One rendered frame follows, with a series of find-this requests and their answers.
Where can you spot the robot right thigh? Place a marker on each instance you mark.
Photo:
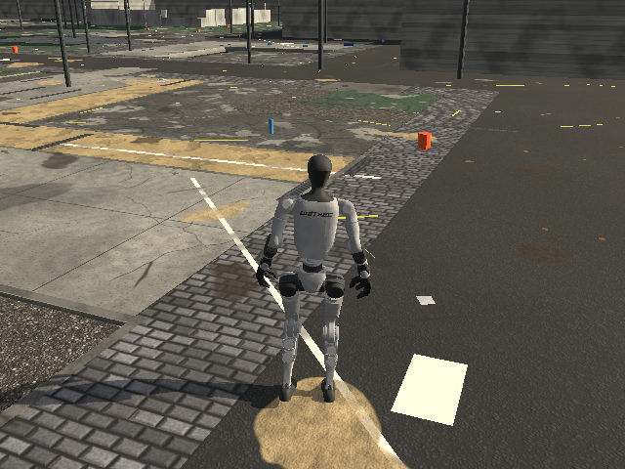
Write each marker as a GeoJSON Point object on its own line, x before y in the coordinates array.
{"type": "Point", "coordinates": [334, 293]}

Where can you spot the right robot upper arm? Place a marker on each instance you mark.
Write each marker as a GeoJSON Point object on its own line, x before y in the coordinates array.
{"type": "Point", "coordinates": [346, 208]}

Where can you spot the left robot hand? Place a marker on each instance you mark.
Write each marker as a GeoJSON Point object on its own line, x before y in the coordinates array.
{"type": "Point", "coordinates": [268, 273]}

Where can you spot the robot torso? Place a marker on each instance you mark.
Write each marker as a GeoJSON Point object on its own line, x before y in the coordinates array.
{"type": "Point", "coordinates": [315, 225]}

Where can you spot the right robot forearm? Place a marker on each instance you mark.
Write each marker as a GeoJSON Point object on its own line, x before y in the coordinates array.
{"type": "Point", "coordinates": [361, 262]}

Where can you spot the right robot hand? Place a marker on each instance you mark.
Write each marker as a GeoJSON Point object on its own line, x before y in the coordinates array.
{"type": "Point", "coordinates": [364, 282]}

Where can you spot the left robot forearm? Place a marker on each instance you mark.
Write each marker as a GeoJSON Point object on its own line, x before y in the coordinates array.
{"type": "Point", "coordinates": [267, 256]}

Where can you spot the left robot upper arm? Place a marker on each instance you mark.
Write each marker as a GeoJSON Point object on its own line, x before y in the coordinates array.
{"type": "Point", "coordinates": [286, 204]}

